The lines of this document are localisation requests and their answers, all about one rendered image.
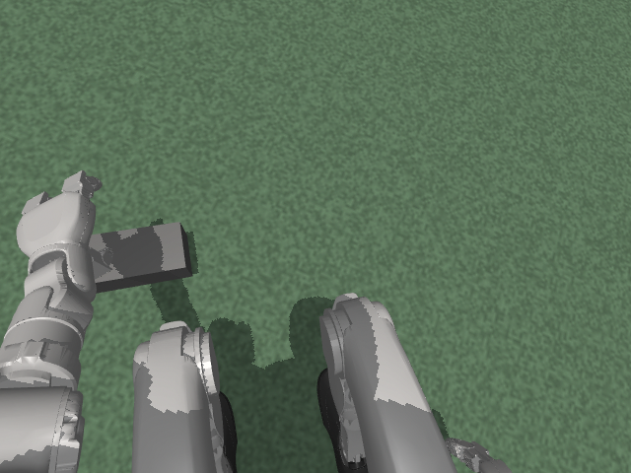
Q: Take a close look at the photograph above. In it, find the left robot arm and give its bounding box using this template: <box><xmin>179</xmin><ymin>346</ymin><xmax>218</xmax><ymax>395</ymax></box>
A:
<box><xmin>0</xmin><ymin>243</ymin><xmax>97</xmax><ymax>473</ymax></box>

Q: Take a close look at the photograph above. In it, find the right robot hand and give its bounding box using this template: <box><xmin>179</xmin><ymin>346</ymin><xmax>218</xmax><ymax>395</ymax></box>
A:
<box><xmin>445</xmin><ymin>438</ymin><xmax>513</xmax><ymax>473</ymax></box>

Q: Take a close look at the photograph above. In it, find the carton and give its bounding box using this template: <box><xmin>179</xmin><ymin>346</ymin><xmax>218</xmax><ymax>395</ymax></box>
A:
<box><xmin>89</xmin><ymin>222</ymin><xmax>192</xmax><ymax>294</ymax></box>

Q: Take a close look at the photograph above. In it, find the left robot hand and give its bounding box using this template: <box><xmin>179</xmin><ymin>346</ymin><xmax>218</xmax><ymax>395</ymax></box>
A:
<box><xmin>16</xmin><ymin>170</ymin><xmax>114</xmax><ymax>280</ymax></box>

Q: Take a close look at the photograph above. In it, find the right robot foot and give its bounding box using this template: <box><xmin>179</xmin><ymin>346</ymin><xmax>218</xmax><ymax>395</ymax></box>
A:
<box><xmin>317</xmin><ymin>368</ymin><xmax>368</xmax><ymax>473</ymax></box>

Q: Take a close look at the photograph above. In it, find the left robot foot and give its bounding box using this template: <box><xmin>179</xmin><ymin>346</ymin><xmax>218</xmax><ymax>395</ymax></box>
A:
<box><xmin>219</xmin><ymin>391</ymin><xmax>238</xmax><ymax>473</ymax></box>

